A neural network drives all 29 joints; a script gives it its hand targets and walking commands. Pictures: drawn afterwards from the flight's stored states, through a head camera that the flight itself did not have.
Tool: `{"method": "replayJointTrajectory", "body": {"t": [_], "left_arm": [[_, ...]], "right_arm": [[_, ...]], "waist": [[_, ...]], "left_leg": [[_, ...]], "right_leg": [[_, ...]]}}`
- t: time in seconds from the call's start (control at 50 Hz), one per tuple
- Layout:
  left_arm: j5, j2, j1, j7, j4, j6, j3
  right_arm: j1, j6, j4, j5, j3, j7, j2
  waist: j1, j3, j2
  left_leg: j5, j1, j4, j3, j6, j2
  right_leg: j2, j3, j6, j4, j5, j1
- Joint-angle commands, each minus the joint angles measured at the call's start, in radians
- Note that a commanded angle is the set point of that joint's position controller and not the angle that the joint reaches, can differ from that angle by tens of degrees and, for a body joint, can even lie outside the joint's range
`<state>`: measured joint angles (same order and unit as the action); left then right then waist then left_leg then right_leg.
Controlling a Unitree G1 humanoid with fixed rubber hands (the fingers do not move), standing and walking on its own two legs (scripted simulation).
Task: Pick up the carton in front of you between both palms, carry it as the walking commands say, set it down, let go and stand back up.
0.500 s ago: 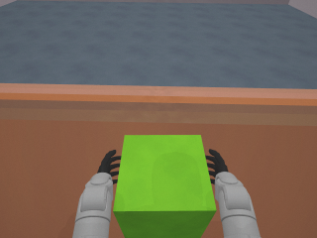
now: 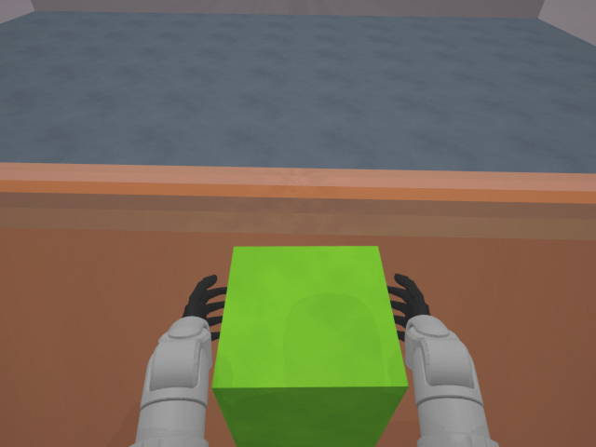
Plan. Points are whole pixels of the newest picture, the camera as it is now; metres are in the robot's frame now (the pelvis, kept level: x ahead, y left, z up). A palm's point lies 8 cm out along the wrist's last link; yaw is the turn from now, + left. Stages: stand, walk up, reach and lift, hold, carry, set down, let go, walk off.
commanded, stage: hold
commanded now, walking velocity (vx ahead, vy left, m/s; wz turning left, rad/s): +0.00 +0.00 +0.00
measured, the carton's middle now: (306, 351) +0.29 +0.00 -0.03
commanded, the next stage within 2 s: carry in 0.26 s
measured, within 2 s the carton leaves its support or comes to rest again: neither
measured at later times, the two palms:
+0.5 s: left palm (193, 292) +0.33 +0.16 +0.07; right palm (404, 286) +0.34 -0.14 +0.07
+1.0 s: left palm (204, 190) +0.56 +0.18 +0.08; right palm (364, 192) +0.55 -0.11 +0.08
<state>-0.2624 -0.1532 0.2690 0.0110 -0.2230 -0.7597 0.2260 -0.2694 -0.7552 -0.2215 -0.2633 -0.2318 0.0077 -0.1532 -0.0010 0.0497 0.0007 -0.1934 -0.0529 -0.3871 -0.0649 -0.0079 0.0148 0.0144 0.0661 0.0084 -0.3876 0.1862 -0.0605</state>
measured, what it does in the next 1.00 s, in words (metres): walks ahead: left foot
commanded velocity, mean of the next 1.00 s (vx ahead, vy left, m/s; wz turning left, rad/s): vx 0.39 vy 0.00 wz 0.00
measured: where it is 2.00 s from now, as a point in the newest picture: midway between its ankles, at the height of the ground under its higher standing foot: (295, 303)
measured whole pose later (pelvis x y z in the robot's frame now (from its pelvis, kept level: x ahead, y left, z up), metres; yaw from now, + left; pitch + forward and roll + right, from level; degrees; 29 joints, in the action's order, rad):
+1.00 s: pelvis +0.29 +0.04 -0.01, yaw -2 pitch +5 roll +0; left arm -0.09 -0.13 0.17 -0.10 0.36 -1.25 0.14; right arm -0.18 -1.22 0.32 -0.10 -0.10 -0.10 -0.14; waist 0.00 -0.11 -0.01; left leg -0.29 -0.31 -0.50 0.23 0.08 -0.01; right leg -0.07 -0.07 -0.01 -1.10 0.43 -0.39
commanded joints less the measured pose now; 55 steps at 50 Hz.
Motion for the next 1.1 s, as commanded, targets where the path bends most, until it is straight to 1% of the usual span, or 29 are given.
{"method": "replayJointTrajectory", "body": {"t": [0.0,0.22,0.24,0.28,0.3,0.38,0.46,0.48,0.5,0.52,0.54,0.56,0.58,0.62,0.64,0.66,0.68,0.7,0.72,0.74,0.8,0.84,0.86,0.88,0.9,0.92,0.96,1.0,1.08], "left_arm": [[0.242,-0.901,0.549,0.222,0.047,0.043,-0.555],[0.237,-0.898,0.524,0.221,0.043,0.039,-0.547],[0.254,-0.889,0.554,0.221,0.046,0.027,-0.559],[0.282,-0.89,0.559,0.216,0.084,0.023,-0.586],[0.295,-0.894,0.578,0.213,0.11,0.018,-0.607],[0.346,-0.872,0.559,0.183,0.218,-0.038,-0.684],[0.398,-0.819,0.546,0.156,0.298,-0.16,-0.738],[0.414,-0.809,0.548,0.152,0.309,-0.193,-0.748],[0.436,-0.807,0.543,0.148,0.329,-0.224,-0.762],[0.467,-0.815,0.545,0.146,0.358,-0.256,-0.782],[0.501,-0.82,0.553,0.148,0.385,-0.285,-0.798],[0.536,-0.836,0.561,0.152,0.41,-0.309,-0.82],[0.566,-0.853,0.563,0.158,0.429,-0.326,-0.826],[0.599,-0.884,0.518,0.16,0.463,-0.358,-0.827],[0.59,-0.893,0.479,0.155,0.467,-0.37,-0.821],[0.562,-0.877,0.435,0.147,0.474,-0.378,-0.803],[0.546,-0.87,0.402,0.138,0.495,-0.391,-0.797],[0.539,-0.873,0.409,0.128,0.547,-0.403,-0.807],[0.534,-0.874,0.416,0.121,0.596,-0.411,-0.822],[0.537,-0.891,0.412,0.118,0.629,-0.42,-0.832],[0.564,-0.87,0.413,0.127,0.7,-0.435,-0.847],[0.583,-0.841,0.399,0.135,0.714,-0.45,-0.853],[0.587,-0.818,0.394,0.139,0.721,-0.459,-0.85],[0.591,-0.791,0.424,0.146,0.736,-0.473,-0.845],[0.603,-0.785,0.464,0.152,0.738,-0.487,-0.852],[0.604,-0.789,0.463,0.158,0.7,-0.492,-0.85],[0.599,-0.821,0.426,0.165,0.655,-0.491,-0.836],[0.578,-0.863,0.402,0.162,0.619,-0.482,-0.829],[0.525,-0.89,0.35,0.138,0.598,-0.456,-0.819]], "right_arm": [[-0.54,0.035,0.038,0.245,0.559,0.227,-0.907],[-0.515,0.03,0.034,0.239,0.551,0.224,-0.907],[-0.555,0.023,0.034,0.252,0.567,0.223,-0.901],[-0.549,0.017,0.072,0.279,0.591,0.217,-0.905],[-0.568,0.011,0.095,0.294,0.609,0.215,-0.905],[-0.569,-0.047,0.199,0.359,0.699,0.194,-0.889],[-0.562,-0.164,0.273,0.433,0.751,0.18,-0.849],[-0.556,-0.197,0.282,0.449,0.755,0.176,-0.835],[-0.537,-0.228,0.293,0.464,0.76,0.17,-0.824],[-0.51,-0.255,0.305,0.474,0.761,0.162,-0.818],[-0.478,-0.28,0.312,0.48,0.759,0.151,-0.816],[-0.466,-0.302,0.351,0.484,0.765,0.139,-0.812],[-0.483,-0.323,0.406,0.493,0.776,0.131,-0.815],[-0.478,-0.362,0.498,0.512,0.796,0.122,-0.834],[-0.491,-0.384,0.544,0.53,0.815,0.126,-0.842],[-0.528,-0.406,0.584,0.559,0.836,0.136,-0.857],[-0.504,-0.418,0.589,0.578,0.84,0.145,-0.867],[-0.499,-0.424,0.599,0.593,0.847,0.155,-0.879],[-0.468,-0.428,0.597,0.598,0.843,0.161,-0.883],[-0.421,-0.432,0.588,0.594,0.832,0.162,-0.882],[-0.371,-0.441,0.622,0.581,0.826,0.15,-0.878],[-0.34,-0.449,0.632,0.568,0.813,0.14,-0.857],[-0.32,-0.454,0.625,0.557,0.804,0.136,-0.841],[-0.303,-0.458,0.619,0.533,0.791,0.13,-0.825],[-0.326,-0.461,0.602,0.515,0.779,0.126,-0.819],[-0.346,-0.471,0.622,0.525,0.783,0.123,-0.824],[-0.377,-0.479,0.633,0.539,0.8,0.125,-0.856],[-0.402,-0.477,0.638,0.562,0.825,0.134,-0.887],[-0.4,-0.468,0.644,0.596,0.845,0.162,-0.893]], "waist": [[0.0,-0.236,0.0],[0.001,-0.251,-0.002],[0.002,-0.304,-0.001],[0.003,-0.288,-0.012],[0.003,-0.269,-0.014],[-0.004,-0.363,-0.042],[-0.005,-0.324,-0.087],[-0.003,-0.311,-0.049],[0.004,-0.311,0.039],[0.014,-0.321,0.187],[0.02,-0.292,0.259],[0.024,-0.268,0.231],[0.023,-0.284,0.182],[0.006,-0.382,0.102],[-0.014,-0.424,-0.009],[-0.031,-0.44,-0.237],[-0.035,-0.405,-0.326],[-0.041,-0.36,-0.221],[-0.046,-0.367,-0.124],[-0.044,-0.373,-0.082],[-0.026,-0.389,-0.16],[0.007,-0.431,-0.112],[0.018,-0.485,-0.047],[0.041,-0.491,0.169],[0.031,-0.437,0.311],[0.03,-0.412,0.182],[0.027,-0.398,0.027],[0.022,-0.386,0.022],[0.021,-0.346,0.094]], "left_leg": [[0.023,0.008,0.068,-0.001,0.009,0.068],[0.087,0.029,0.069,-0.002,0.005,0.072],[-0.011,-0.074,-0.013,0.012,0.014,-0.111],[-0.405,-0.166,0.021,-0.021,0.019,-0.093],[-0.497,-0.205,0.023,-0.023,0.019,-0.089],[-0.273,-0.204,-0.106,0.035,0.014,-0.073],[-0.304,-0.263,-0.113,0.066,0.024,-0.074],[-0.298,-0.228,-0.076,0.033,0.035,-0.104],[-0.305,-0.151,-0.023,-0.061,0.062,-0.167],[-0.243,-0.029,0.041,-0.195,0.104,-0.246],[-0.093,0.056,0.066,-0.302,0.158,-0.311],[0.056,0.089,0.049,-0.316,0.189,-0.329],[0.162,0.088,0.018,-0.264,0.188,-0.32],[0.135,-0.095,-0.103,-0.057,0.108,-0.239],[0.177,-0.227,-0.279,0.106,0.051,-0.146],[0.102,-0.508,-0.5,0.209,-0.004,-0.078],[-0.292,-0.756,-0.551,0.204,-0.011,-0.021],[-0.4,-0.848,-0.554,0.167,0.003,-0.042],[-0.428,-0.872,-0.527,0.159,0.009,-0.06],[-0.405,-0.841,-0.443,0.159,0.016,-0.072],[-0.145,-0.531,-0.194,0.226,0.013,-0.027],[0.03,-0.087,-0.047,0.342,0.021,0.043],[0.001,0.168,-0.066,0.297,0.038,0.005],[-0.279,0.259,0.121,-0.125,0.092,-0.239],[-0.137,0.341,0.188,-0.505,0.23,-0.44],[-0.019,0.328,0.146,-0.479,0.27,-0.462],[0.176,0.278,0.12,-0.292,0.227,-0.415],[0.255,0.218,0.15,-0.12,0.157,-0.353],[0.394,0.225,0.166,0.046,0.134,-0.286]], "right_leg": [[0.069,-0.002,-0.007,0.062,-0.026,0.033],[0.07,-0.003,-0.004,0.067,-0.092,0.051],[-0.114,-0.007,-0.012,-0.005,0.023,-0.056],[-0.1,0.027,-0.022,0.041,0.425,-0.147],[-0.103,0.039,-0.024,0.053,0.524,-0.178],[-0.136,0.071,-0.063,0.031,0.365,-0.159],[-0.181,0.136,-0.098,0.035,0.438,-0.215],[-0.156,0.085,-0.085,-0.022,0.377,-0.256],[-0.112,0.002,-0.059,-0.15,0.301,-0.343],[-0.057,-0.107,-0.027,-0.321,0.216,-0.468],[-0.031,-0.16,-0.007,-0.349,0.262,-0.592],[-0.034,-0.183,-0.004,-0.296,0.31,-0.629],[-0.031,-0.193,-0.008,-0.208,0.292,-0.575],[-0.022,-0.213,-0.022,-0.032,0.146,-0.191],[-0.096,-0.07,-0.062,0.058,0.155,-0.002],[-0.272,0.176,-0.151,0.017,-0.097,0.238],[-0.374,0.324,-0.232,0.06,-0.378,0.386],[-0.403,0.333,-0.268,0.043,-0.513,0.431],[-0.4,0.296,-0.256,0.024,-0.498,0.458],[-0.384,0.232,-0.218,0.025,-0.443,0.438],[-0.302,-0.002,-0.122,0.047,-0.353,0.247],[-0.222,-0.184,-0.062,-0.093,-0.324,-0.032],[-0.188,-0.244,-0.034,-0.225,-0.267,-0.202],[-0.098,-0.282,0.018,-0.505,-0.009,-0.384],[0.007,-0.21,0.025,-0.695,0.303,-0.644],[-0.073,-0.096,-0.017,-0.813,0.319,-0.714],[-0.138,-0.081,-0.045,-0.833,0.231,-0.745],[-0.148,-0.098,-0.036,-0.694,0.137,-0.685],[-0.098,-0.183,-0.006,-0.479,0.023,-0.674]]}}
